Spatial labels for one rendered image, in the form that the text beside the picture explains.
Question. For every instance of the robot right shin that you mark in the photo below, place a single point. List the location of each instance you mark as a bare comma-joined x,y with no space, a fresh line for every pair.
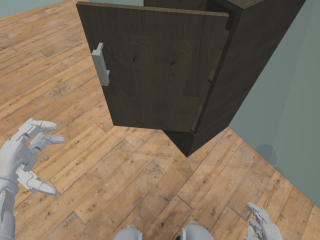
192,223

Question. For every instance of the left robot forearm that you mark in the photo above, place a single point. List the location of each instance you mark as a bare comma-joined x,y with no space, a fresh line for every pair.
8,191

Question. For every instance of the robot left hand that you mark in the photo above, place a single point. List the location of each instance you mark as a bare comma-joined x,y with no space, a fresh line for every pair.
14,153

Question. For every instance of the robot right thigh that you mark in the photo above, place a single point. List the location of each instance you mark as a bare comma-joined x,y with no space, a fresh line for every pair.
195,232

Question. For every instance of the cupboard door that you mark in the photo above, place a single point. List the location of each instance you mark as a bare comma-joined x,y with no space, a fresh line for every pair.
159,59

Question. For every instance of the robot right hand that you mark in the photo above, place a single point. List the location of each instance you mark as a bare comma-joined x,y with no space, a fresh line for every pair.
264,228

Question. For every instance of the handle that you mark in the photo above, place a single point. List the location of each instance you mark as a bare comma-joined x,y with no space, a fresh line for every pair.
99,63

